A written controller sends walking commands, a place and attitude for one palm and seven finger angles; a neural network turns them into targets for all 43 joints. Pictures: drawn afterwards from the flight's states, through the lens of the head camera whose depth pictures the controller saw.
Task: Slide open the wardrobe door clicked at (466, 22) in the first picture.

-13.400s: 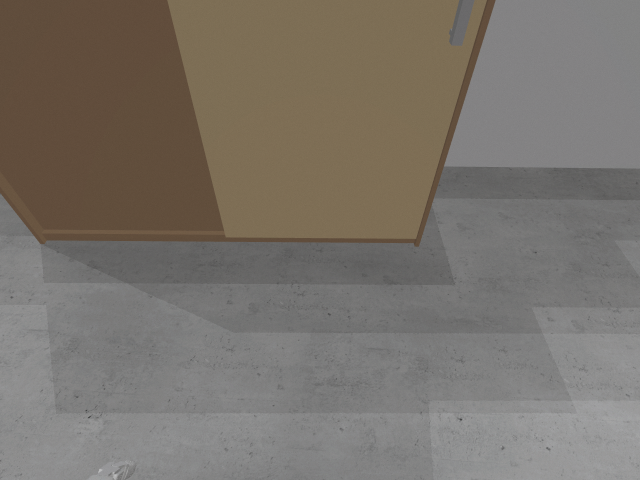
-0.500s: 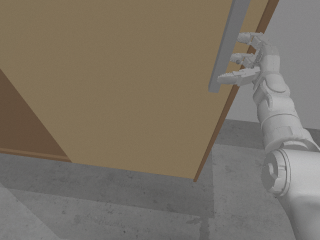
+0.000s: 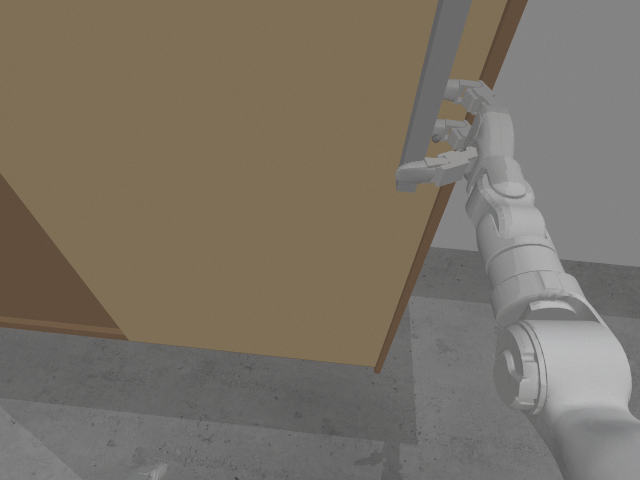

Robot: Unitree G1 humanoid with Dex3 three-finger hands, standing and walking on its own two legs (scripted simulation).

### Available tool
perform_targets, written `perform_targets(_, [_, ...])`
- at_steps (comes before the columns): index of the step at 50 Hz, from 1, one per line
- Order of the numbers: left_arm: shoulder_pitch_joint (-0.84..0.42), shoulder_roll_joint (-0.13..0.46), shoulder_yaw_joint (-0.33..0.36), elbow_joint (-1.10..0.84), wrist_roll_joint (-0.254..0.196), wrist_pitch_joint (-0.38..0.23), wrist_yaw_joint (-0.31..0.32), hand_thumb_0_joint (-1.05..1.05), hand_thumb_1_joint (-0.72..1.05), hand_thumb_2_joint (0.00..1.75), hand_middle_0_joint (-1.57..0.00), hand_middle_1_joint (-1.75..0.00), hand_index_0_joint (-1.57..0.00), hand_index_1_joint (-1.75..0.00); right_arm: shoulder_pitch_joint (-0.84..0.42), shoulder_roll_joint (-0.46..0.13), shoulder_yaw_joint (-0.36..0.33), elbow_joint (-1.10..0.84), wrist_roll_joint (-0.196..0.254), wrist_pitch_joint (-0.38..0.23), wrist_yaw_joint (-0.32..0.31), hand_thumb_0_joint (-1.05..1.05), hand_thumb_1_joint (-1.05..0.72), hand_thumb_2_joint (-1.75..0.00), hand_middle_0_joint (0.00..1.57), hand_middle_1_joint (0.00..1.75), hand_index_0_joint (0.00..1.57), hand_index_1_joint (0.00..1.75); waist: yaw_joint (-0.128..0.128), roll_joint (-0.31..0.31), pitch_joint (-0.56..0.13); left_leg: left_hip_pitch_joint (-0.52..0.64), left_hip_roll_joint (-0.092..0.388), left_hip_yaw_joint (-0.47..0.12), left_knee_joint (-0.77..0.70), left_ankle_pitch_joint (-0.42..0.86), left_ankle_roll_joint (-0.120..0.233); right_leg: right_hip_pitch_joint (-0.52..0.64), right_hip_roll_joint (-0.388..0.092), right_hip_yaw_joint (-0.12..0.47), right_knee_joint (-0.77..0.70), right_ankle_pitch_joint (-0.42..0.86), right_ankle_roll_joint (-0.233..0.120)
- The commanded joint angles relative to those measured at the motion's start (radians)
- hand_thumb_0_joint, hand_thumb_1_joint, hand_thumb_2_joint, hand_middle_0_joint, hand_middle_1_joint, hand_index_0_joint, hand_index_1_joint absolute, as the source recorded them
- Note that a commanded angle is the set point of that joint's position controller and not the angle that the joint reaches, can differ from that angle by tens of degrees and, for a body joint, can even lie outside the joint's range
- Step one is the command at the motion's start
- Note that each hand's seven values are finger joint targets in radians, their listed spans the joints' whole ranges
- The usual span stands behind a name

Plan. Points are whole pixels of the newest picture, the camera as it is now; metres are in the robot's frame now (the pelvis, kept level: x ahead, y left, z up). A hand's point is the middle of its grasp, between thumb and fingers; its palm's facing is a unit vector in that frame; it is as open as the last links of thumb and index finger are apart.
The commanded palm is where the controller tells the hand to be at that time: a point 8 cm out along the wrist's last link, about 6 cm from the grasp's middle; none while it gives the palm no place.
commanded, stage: slide the fingers in behind the handle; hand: right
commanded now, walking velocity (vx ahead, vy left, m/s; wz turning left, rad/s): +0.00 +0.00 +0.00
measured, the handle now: (426, 88) +0.54 -0.05 +0.23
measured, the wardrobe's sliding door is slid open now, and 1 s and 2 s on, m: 0.00 0.00 0.00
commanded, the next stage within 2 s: grip the handle and tug to test in 1.12 s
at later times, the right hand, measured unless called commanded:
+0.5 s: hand (407, 136) +0.49 -0.03 +0.20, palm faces -0.05 +1.00 +0.00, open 14.0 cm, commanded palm +0.46 -0.09 +0.20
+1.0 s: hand (416, 138) +0.48 -0.04 +0.20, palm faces -0.04 +1.00 +0.02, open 14.1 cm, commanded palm +0.45 -0.10 +0.20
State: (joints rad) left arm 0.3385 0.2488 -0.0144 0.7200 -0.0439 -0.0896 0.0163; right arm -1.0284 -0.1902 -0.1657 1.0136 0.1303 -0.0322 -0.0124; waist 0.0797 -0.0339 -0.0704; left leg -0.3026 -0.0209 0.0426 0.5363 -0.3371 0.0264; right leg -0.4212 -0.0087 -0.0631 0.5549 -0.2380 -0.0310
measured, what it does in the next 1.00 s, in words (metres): stands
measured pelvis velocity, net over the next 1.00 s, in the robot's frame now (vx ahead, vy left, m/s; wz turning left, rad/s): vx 0.00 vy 0.02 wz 0.00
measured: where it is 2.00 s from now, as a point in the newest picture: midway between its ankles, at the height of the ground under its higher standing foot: outside the picture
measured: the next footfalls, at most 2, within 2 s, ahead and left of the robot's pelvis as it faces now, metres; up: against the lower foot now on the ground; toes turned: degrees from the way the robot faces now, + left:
none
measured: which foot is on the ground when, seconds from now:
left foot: down 0.00-1.00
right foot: down 0.00-1.00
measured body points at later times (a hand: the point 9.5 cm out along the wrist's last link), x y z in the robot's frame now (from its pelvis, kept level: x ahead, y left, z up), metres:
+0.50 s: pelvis +0.00 +0.01 +0.00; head +0.03 +0.03 +0.45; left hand +0.03 +0.27 -0.13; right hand +0.48 -0.09 +0.20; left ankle -0.04 +0.10 -0.73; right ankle +0.02 -0.10 -0.73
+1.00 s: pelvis +0.00 +0.02 +0.00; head +0.02 +0.03 +0.45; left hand +0.08 +0.28 -0.12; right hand +0.47 -0.10 +0.20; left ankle -0.04 +0.10 -0.73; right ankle +0.02 -0.10 -0.73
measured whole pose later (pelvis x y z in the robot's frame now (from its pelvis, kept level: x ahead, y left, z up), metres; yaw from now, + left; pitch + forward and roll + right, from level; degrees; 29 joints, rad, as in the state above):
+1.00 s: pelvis +0.00 +0.02 +0.00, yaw +0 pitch +5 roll +0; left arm 0.32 0.25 -0.01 0.71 -0.04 -0.04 0.02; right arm -0.98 -0.16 -0.16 0.96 0.13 -0.01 -0.05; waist 0.07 -0.03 -0.07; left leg -0.25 -0.04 0.05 0.49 -0.32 0.05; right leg -0.37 -0.02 -0.05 0.50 -0.22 -0.01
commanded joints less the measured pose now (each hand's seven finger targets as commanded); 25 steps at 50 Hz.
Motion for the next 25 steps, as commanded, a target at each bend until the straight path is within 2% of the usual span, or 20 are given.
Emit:
perform_targets(1, [0.061, 0.142, 0.050, -0.093, 0.007, -0.022, 0.008, 0.00, 0.90, 0.90, -0.20, -0.30, -0.20, -0.30, -0.525, -0.177, -0.044, -0.193, -0.008, -0.063, -0.021, 0.00, 0.50, -0.30, 0.30, 1.20, 0.30, 1.20, 0.009, 0.084, -0.297, -0.051, -0.013, -0.018, -0.059, 0.401, -0.013, 0.300, 0.000, 0.067, -0.017, 0.273, -0.014])
perform_targets(2, [0.062, 0.142, 0.052, -0.095, 0.007, -0.019, 0.007, 0.00, 0.90, 0.90, -0.20, -0.30, -0.20, -0.30, -0.549, -0.179, -0.039, -0.220, -0.013, -0.070, -0.026, 0.00, 0.50, -0.30, 0.30, 1.20, 0.30, 1.20, 0.012, 0.080, -0.314, -0.049, -0.013, -0.020, -0.058, 0.402, -0.013, 0.311, 0.000, 0.069, -0.014, 0.273, -0.014])
perform_targets(3, [0.057, 0.136, 0.053, -0.099, 0.006, -0.019, 0.005, 0.00, 0.90, 0.90, -0.20, -0.30, -0.20, -0.30, -0.551, -0.155, -0.019, -0.235, -0.019, -0.075, -0.027, 0.00, 0.50, -0.30, 0.30, 1.20, 0.30, 1.20, 0.013, 0.050, -0.324, -0.053, -0.012, -0.020, -0.055, 0.408, -0.011, 0.328, 0.000, 0.067, -0.011, 0.289, -0.012])
perform_targets(4, [0.056, 0.134, 0.053, -0.101, 0.006, -0.019, 0.004, 0.00, 0.90, 0.90, -0.20, -0.30, -0.20, -0.30, -0.535, -0.142, -0.012, -0.235, -0.019, -0.076, -0.028, 0.00, 0.50, -0.30, 0.30, 1.20, 0.30, 1.20, 0.009, 0.050, -0.325, -0.057, -0.014, -0.019, -0.056, 0.403, -0.009, 0.335, -0.001, 0.070, -0.009, 0.290, -0.009])
perform_targets(5, [0.063, 0.138, 0.056, -0.101, 0.008, -0.015, 0.005, 0.00, 0.90, 0.90, -0.20, -0.30, -0.20, -0.30, -0.541, -0.134, -0.004, -0.242, -0.015, -0.080, -0.032, 0.00, 0.50, -0.30, 0.30, 1.20, 0.30, 1.20, 0.020, 0.087, -0.328, -0.044, -0.014, -0.014, -0.058, 0.405, -0.011, 0.335, -0.002, 0.073, -0.009, 0.299, -0.013])
perform_targets(7, [0.051, 0.136, 0.059, -0.104, 0.005, -0.016, 0.004, 0.00, 0.90, 0.90, -0.20, -0.30, -0.20, -0.30, -0.542, -0.139, -0.016, -0.280, -0.009, -0.083, -0.033, 0.00, 0.50, -0.30, 0.30, 1.20, 0.30, 1.20, 0.005, 0.055, -0.366, -0.039, -0.017, -0.020, -0.056, 0.424, -0.008, 0.362, -0.004, 0.072, -0.010, 0.315, -0.010])
perform_targets(8, [0.042, 0.131, 0.056, -0.105, 0.002, -0.016, 0.004, 0.00, 0.90, 0.90, -0.20, -0.30, -0.20, -0.30, -0.538, -0.109, 0.011, -0.279, -0.007, -0.076, -0.030, 0.00, 0.50, -0.30, 0.30, 1.20, 0.30, 1.20, 0.009, 0.040, -0.346, -0.047, -0.017, -0.020, -0.060, 0.417, -0.009, 0.360, -0.003, 0.068, -0.011, 0.306, -0.009])
perform_targets(9, [0.045, 0.131, 0.056, -0.098, 0.001, -0.016, 0.004, 0.00, 0.90, 0.90, -0.20, -0.30, -0.20, -0.30, -0.557, -0.094, 0.028, -0.277, -0.006, -0.073, -0.030, 0.00, 0.50, -0.30, 0.30, 1.20, 0.30, 1.20, 0.020, 0.057, -0.324, -0.060, -0.018, -0.017, -0.066, 0.400, -0.010, 0.355, -0.004, 0.072, -0.013, 0.287, -0.009])
perform_targets(10, [0.057, 0.134, 0.056, -0.093, 0.004, -0.013, 0.007, 0.00, 0.90, 0.90, -0.20, -0.30, -0.20, -0.30, -0.537, -0.096, 0.025, -0.233, -0.006, -0.065, -0.036, 0.00, 0.50, -0.30, 0.30, 1.20, 0.30, 1.20, 0.025, 0.106, -0.294, -0.054, -0.017, -0.014, -0.075, 0.382, -0.014, 0.325, -0.003, 0.072, -0.016, 0.264, -0.014])
perform_targets(11, [0.052, 0.138, 0.055, -0.090, 0.002, -0.011, 0.010, 0.00, 0.90, 0.90, -0.20, -0.30, -0.20, -0.30, -0.549, -0.133, -0.007, -0.227, -0.006, -0.060, -0.042, 0.00, 0.50, -0.30, 0.30, 1.20, 0.30, 1.20, 0.017, 0.095, -0.288, -0.055, -0.017, -0.021, -0.078, 0.374, -0.015, 0.308, -0.001, 0.068, -0.023, 0.239, -0.015])
perform_targets(12, [0.050, 0.136, 0.054, -0.087, 0.003, -0.011, 0.011, 0.00, 0.90, 0.90, -0.20, -0.30, -0.20, -0.30, -0.596, -0.119, 0.013, -0.240, -0.007, -0.059, -0.044, 0.00, 0.50, -0.30, 0.30, 1.20, 0.30, 1.20, 0.031, 0.080, -0.289, -0.059, -0.016, -0.024, -0.080, 0.372, -0.016, 0.311, 0.002, 0.067, -0.025, 0.228, -0.015])
perform_targets(14, [0.060, 0.133, 0.055, -0.082, 0.008, -0.016, 0.011, 0.00, 0.90, 0.90, -0.20, -0.30, -0.20, -0.30, -0.609, -0.132, -0.010, -0.248, -0.009, -0.067, -0.056, 0.00, 0.50, -0.30, 0.30, 1.20, 0.30, 1.20, 0.021, 0.076, -0.329, -0.048, -0.015, -0.022, -0.075, 0.376, -0.013, 0.326, 0.003, 0.072, -0.025, 0.242, -0.013])
perform_targets(15, [0.062, 0.136, 0.058, -0.081, 0.009, -0.014, 0.013, 0.00, 0.90, 0.90, -0.20, -0.30, -0.20, -0.30, -0.584, -0.163, -0.032, -0.254, -0.011, -0.076, -0.063, 0.00, 0.50, -0.30, 0.30, 1.20, 0.30, 1.20, 0.013, 0.078, -0.349, -0.021, -0.013, -0.025, -0.075, 0.389, -0.013, 0.325, 0.002, 0.068, -0.022, 0.256, -0.015])
perform_targets(16, [0.057, 0.131, 0.053, -0.083, 0.010, -0.016, 0.011, 0.00, 0.90, 0.90, -0.20, -0.30, -0.20, -0.30, -0.589, -0.137, -0.016, -0.260, -0.012, -0.080, -0.063, 0.00, 0.50, -0.30, 0.30, 1.20, 0.30, 1.20, 0.014, 0.067, -0.356, -0.022, -0.014, -0.024, -0.070, 0.409, -0.013, 0.331, 0.005, 0.067, -0.025, 0.271, -0.015])
perform_targets(18, [0.066, 0.131, 0.054, -0.077, 0.011, -0.016, 0.010, 0.00, 0.90, 0.90, -0.20, -0.30, -0.20, -0.30, -0.572, -0.152, -0.024, -0.236, -0.020, -0.087, -0.062, 0.00, 0.50, -0.30, 0.30, 1.20, 0.30, 1.20, 0.014, 0.082, -0.346, -0.013, -0.015, -0.027, -0.070, 0.425, -0.014, 0.314, 0.007, 0.063, -0.023, 0.269, -0.015])
perform_targets(19, [0.064, 0.128, 0.054, -0.077, 0.010, -0.015, 0.008, 0.00, 0.90, 0.90, -0.20, -0.30, -0.20, -0.30, -0.561, -0.127, -0.004, -0.210, -0.023, -0.082, -0.059, 0.00, 0.50, -0.30, 0.30, 1.20, 0.30, 1.20, 0.020, 0.079, -0.318, -0.022, -0.013, -0.028, -0.075, 0.427, -0.017, 0.303, 0.008, 0.057, -0.025, 0.260, -0.017])
perform_targets(21, [0.074, 0.135, 0.055, -0.074, 0.010, -0.011, 0.009, 0.00, 0.90, 0.90, -0.20, -0.30, -0.20, -0.30, -0.539, -0.147, -0.025, -0.171, -0.024, -0.077, -0.059, 0.00, 0.50, -0.30, 0.30, 1.20, 0.30, 1.20, 0.018, 0.120, -0.298, -0.014, -0.014, -0.026, -0.080, 0.418, -0.019, 0.273, 0.008, 0.056, -0.032, 0.236, -0.018])
perform_targets(24, [0.065, 0.129, 0.059, -0.085, 0.009, -0.014, 0.005, 0.00, 0.90, 0.90, -0.20, -0.30, -0.20, -0.30, -0.562, -0.119, -0.007, -0.235, -0.016, -0.083, -0.057, 0.00, 0.50, -0.30, 0.30, 1.20, 0.30, 1.20, 0.012, 0.060, -0.342, -0.002, -0.013, -0.029, -0.075, 0.447, -0.015, 0.311, 0.011, 0.051, -0.028, 0.267, -0.016])
perform_targets(25, [0.072, 0.131, 0.062, -0.090, 0.012, -0.014, 0.003, 0.00, 0.90, 0.90, -0.20, -0.30, -0.20, -0.30, -0.535, -0.121, -0.014, -0.257, -0.012, -0.087, -0.061, 0.00, 0.50, -0.30, 0.30, 1.20, 0.30, 1.20, 0.005, 0.071, -0.370, 0.020, -0.014, -0.025, -0.074, 0.463, -0.015, 0.323, 0.011, 0.052, -0.026, 0.294, -0.018])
